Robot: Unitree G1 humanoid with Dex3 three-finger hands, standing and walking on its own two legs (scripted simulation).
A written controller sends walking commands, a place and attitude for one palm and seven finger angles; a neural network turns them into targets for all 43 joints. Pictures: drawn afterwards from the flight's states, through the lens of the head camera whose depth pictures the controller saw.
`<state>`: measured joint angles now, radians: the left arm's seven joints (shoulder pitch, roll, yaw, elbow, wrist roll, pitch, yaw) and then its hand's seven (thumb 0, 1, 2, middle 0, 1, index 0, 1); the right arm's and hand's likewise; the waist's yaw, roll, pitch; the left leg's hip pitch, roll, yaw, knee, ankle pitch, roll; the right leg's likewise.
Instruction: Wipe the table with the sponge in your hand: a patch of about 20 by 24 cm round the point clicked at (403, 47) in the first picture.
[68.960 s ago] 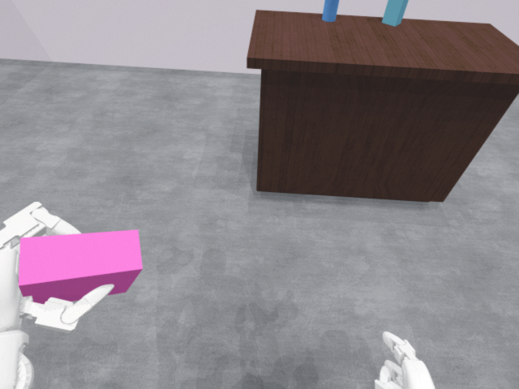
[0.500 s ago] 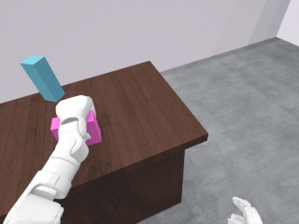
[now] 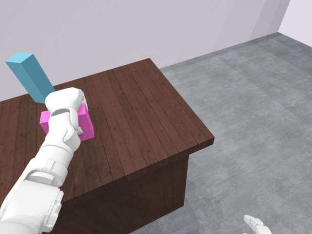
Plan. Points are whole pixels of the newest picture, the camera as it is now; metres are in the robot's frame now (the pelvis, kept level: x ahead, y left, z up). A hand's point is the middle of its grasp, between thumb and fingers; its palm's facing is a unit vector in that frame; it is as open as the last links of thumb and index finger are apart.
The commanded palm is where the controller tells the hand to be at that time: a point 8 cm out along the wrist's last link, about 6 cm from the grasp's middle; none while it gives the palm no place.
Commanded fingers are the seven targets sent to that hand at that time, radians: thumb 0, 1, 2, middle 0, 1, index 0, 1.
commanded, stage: wipe forward along the third lane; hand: left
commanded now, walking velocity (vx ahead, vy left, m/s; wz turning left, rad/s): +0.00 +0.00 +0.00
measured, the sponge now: (71, 129) +0.39 +0.28 +0.06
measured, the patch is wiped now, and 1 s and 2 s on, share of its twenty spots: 0.95 1.00 1.00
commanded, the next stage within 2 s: wipe back along the third lane in 0.30 s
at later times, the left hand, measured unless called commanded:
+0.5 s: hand (68, 106) +0.44 +0.29 +0.10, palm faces -0.06 -0.02 -1.00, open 9.0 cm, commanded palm +0.41 +0.28 +0.13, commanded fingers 0.00 0.10 1.30 -1.20 -1.60 -1.20 -1.60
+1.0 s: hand (67, 113) +0.42 +0.28 +0.10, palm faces +0.06 -0.07 -1.00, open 9.1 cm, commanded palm +0.37 +0.26 +0.14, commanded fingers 0.00 0.10 1.30 -1.20 -1.60 -1.20 -1.60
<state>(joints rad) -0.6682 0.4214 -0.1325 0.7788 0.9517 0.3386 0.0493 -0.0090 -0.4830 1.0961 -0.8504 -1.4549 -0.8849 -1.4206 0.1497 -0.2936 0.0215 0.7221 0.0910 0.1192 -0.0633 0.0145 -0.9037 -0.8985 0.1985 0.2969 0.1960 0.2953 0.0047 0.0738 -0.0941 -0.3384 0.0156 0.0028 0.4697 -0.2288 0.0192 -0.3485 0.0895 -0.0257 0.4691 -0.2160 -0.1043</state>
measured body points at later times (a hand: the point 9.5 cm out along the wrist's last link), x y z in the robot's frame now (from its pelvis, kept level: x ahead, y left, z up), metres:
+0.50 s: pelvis +0.01 +0.03 +0.00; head +0.04 +0.01 +0.45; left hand +0.44 +0.28 +0.16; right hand +0.12 -0.23 -0.13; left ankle +0.01 +0.14 -0.74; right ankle +0.01 -0.05 -0.74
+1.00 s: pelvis +0.04 +0.07 +0.00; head +0.03 +0.05 +0.45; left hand +0.41 +0.28 +0.16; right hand +0.25 -0.14 -0.10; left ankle +0.01 +0.14 -0.74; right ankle +0.01 -0.05 -0.74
